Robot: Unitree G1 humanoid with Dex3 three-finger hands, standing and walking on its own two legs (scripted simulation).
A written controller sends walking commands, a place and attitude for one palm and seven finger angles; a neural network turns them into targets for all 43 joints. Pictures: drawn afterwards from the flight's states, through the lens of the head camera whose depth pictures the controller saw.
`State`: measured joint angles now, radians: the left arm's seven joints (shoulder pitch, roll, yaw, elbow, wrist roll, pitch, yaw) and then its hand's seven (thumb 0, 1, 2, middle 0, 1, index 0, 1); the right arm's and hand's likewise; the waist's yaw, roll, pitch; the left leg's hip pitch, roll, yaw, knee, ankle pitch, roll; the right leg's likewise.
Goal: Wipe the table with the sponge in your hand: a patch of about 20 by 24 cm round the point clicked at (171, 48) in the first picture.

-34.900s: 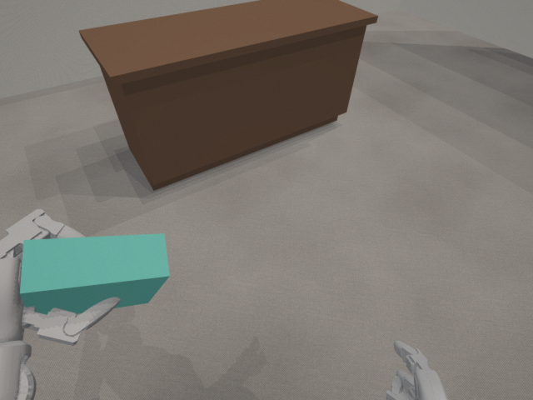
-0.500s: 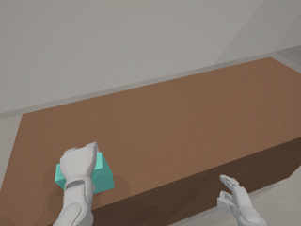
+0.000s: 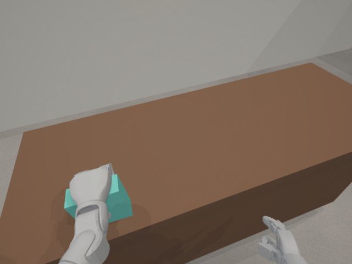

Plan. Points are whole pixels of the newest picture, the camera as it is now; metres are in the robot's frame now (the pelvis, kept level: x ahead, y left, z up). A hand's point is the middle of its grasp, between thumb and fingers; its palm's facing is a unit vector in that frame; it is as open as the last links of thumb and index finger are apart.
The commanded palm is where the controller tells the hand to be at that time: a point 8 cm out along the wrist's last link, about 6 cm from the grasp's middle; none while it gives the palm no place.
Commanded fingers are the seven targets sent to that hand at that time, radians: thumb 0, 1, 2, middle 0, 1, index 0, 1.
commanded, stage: wipe back along the middle lane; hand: left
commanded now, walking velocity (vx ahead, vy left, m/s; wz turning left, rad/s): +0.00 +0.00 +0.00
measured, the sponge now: (104, 207) +0.26 +0.23 -0.03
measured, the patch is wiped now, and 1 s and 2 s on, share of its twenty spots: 0.65 0.70 0.85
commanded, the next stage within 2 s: slide across to the third lane in 0.32 s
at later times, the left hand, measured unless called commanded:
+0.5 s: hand (101, 196) +0.26 +0.22 +0.02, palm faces +0.00 -0.06 -1.00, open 9.6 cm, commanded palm +0.22 +0.20 +0.05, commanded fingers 0.00 0.10 1.30 -1.20 -1.60 -1.20 -1.60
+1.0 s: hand (106, 192) +0.27 +0.21 +0.02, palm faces -0.04 -0.04 -1.00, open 9.6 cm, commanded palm +0.24 +0.15 +0.07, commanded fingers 0.00 0.10 1.30 -1.20 -1.60 -1.20 -1.60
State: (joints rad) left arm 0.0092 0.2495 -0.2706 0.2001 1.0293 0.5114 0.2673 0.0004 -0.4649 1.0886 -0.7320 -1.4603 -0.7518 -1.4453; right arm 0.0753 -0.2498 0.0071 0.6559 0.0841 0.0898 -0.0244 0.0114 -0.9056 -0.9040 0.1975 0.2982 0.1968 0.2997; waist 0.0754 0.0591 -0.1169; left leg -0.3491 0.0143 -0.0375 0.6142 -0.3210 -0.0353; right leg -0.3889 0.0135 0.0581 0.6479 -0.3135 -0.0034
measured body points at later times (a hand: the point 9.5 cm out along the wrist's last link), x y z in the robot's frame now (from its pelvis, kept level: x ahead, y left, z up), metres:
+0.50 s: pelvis +0.00 +0.00 +0.00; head -0.01 -0.03 +0.45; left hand +0.26 +0.22 +0.07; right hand +0.24 -0.21 -0.08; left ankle +0.00 +0.15 -0.72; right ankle +0.01 -0.12 -0.72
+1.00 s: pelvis +0.00 +0.00 +0.00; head -0.01 -0.04 +0.45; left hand +0.27 +0.21 +0.08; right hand +0.26 -0.19 -0.08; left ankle +0.00 +0.15 -0.72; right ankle +0.01 -0.12 -0.72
